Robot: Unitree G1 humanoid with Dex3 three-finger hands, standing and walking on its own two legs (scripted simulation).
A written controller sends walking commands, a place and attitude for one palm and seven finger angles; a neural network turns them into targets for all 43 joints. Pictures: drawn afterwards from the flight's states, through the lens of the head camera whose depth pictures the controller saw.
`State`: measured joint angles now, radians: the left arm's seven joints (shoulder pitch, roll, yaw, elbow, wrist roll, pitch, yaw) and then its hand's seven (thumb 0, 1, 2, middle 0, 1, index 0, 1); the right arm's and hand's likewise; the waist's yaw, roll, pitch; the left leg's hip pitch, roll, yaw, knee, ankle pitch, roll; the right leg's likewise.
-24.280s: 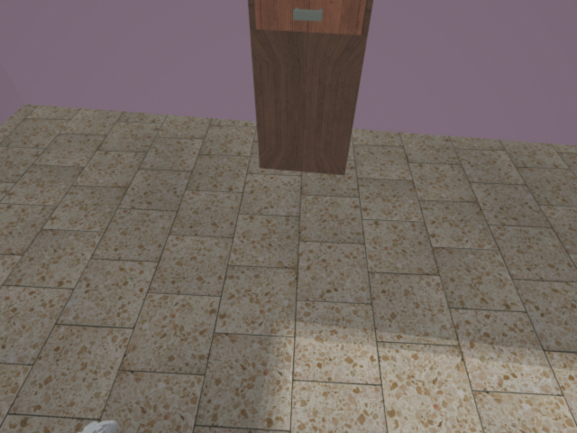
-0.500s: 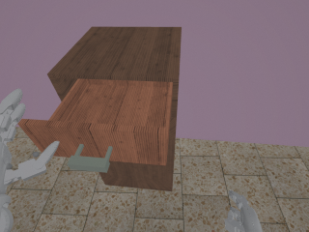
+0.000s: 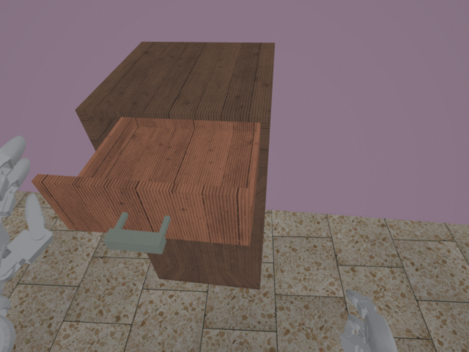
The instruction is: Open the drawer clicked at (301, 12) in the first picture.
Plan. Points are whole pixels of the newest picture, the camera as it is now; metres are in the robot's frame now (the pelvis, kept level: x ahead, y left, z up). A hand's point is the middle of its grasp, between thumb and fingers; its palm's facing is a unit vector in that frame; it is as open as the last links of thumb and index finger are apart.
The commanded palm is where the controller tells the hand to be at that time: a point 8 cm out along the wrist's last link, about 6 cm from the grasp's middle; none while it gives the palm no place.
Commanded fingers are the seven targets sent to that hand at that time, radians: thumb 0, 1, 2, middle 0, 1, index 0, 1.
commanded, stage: step back with the hand held close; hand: left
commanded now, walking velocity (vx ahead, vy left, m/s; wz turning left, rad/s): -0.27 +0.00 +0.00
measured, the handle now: (140, 230) +0.32 +0.23 +0.03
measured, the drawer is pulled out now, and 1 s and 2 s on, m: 0.22 0.22 0.22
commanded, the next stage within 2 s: stop stepping back and stand still in 1.18 s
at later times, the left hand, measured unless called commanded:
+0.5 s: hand (8, 268) +0.14 +0.27 +0.20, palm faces +0.38 -0.76 -0.52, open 7.4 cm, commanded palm +0.08 +0.31 +0.22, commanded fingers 0.00 0.90 0.90 -0.20 -0.30 -0.20 -0.30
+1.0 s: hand out of the picture +0.07 +0.26 +0.21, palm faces +0.43 -0.80 -0.43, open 7.4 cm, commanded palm +0.01 +0.30 +0.22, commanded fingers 0.00 0.90 0.90 -0.20 -0.30 -0.20 -0.30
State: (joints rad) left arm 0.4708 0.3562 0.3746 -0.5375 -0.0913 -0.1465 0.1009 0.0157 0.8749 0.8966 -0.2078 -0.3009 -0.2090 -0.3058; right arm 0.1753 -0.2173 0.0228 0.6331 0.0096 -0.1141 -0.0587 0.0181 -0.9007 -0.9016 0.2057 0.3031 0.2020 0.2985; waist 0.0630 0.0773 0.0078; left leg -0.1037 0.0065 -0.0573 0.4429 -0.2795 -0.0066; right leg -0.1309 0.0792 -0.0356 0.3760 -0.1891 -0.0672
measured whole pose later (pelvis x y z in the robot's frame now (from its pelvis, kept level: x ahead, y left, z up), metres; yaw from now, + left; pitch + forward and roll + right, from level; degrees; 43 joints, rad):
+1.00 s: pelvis -0.13 +0.02 -0.01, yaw -2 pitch +3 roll -2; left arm 0.53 0.41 0.47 -0.68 -0.06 -0.23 0.16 0.01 0.89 0.90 -0.21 -0.30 -0.21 -0.31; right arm 0.20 -0.17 0.01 0.63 -0.02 -0.15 -0.03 0.02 -0.90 -0.90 0.21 0.30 0.20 0.30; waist 0.01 0.00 -0.02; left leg -0.46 0.04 0.02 0.49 -0.09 0.01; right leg -0.28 0.05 -0.01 0.70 -0.44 0.01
